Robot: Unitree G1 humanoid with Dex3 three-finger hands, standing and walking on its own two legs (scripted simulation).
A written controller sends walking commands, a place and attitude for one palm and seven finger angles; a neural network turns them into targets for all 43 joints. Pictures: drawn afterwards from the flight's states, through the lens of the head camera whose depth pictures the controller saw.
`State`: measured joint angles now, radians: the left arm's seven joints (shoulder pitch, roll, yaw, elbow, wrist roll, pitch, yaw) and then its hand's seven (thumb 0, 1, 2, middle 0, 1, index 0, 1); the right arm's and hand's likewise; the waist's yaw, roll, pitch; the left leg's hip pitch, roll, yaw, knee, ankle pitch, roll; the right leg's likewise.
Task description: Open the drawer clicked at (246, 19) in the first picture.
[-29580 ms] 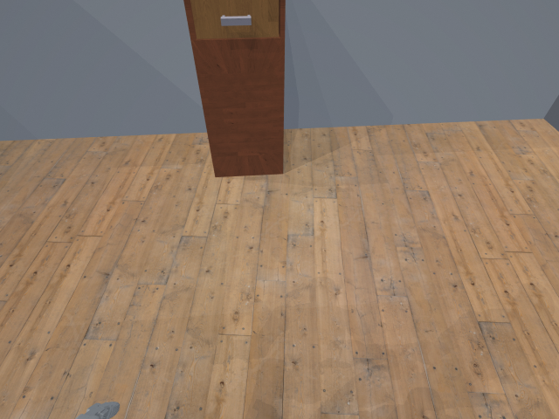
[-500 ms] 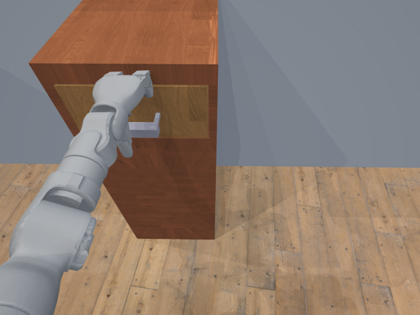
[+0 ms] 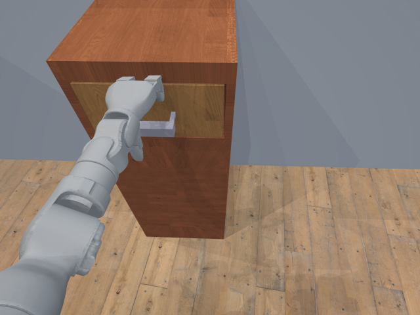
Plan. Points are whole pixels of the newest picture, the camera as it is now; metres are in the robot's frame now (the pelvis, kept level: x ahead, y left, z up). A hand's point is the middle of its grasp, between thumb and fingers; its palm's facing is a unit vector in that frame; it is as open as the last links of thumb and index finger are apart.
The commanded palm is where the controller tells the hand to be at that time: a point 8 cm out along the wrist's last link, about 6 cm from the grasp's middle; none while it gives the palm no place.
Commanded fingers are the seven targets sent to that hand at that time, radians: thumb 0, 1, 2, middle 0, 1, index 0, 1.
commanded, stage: re-aim the fingers above the handle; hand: left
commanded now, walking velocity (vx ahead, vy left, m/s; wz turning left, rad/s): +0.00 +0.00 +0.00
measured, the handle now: (150, 122) +0.52 +0.13 +0.06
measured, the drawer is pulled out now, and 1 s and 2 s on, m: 0.00 0.00 0.00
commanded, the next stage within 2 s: lower the fingers behind the handle in 0.88 s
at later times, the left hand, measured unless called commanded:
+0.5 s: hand (141, 114) +0.48 +0.13 +0.12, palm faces +0.01 -0.05 -1.00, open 13.7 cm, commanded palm +0.46 +0.14 +0.19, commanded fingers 0.00 -0.50 0.30 -0.30 -1.20 -0.30 -1.20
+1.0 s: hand (140, 115) +0.48 +0.13 +0.12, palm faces -0.01 -0.04 -1.00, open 13.8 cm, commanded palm +0.46 +0.14 +0.18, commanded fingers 0.00 -0.50 0.30 -0.30 -1.20 -0.30 -1.20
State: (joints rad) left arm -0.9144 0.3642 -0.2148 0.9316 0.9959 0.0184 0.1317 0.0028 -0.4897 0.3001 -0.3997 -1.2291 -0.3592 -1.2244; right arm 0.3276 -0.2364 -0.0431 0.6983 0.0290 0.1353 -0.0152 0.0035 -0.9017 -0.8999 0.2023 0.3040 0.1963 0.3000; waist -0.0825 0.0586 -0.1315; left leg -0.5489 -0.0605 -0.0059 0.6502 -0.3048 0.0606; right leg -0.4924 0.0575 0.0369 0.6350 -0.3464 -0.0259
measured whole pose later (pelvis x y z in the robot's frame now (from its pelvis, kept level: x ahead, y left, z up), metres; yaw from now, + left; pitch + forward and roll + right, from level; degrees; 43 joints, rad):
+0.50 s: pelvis +0.00 +0.00 +0.00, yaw +0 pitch +11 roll +0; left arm -0.93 0.36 -0.22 0.92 0.99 0.05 0.11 0.00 -0.49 0.30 -0.36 -1.22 -0.34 -1.22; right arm 0.31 -0.25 -0.04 0.68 0.03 0.15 -0.02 0.00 -0.90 -0.90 0.20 0.30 0.20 0.30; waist -0.08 0.05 -0.13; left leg -0.53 -0.06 -0.01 0.63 -0.30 0.06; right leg -0.47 0.06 0.04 0.63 -0.34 -0.03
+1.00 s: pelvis +0.00 -0.02 +0.00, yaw +0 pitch +11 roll +0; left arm -0.89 0.40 -0.19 0.89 0.99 0.02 0.08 0.00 -0.49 0.30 -0.34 -1.21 -0.33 -1.21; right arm 0.30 -0.25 -0.04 0.67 0.03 0.16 -0.04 0.00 -0.90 -0.90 0.20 0.30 0.20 0.30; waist -0.08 0.05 -0.13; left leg -0.51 -0.04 -0.01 0.62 -0.29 0.04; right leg -0.46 0.07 0.04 0.61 -0.34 -0.05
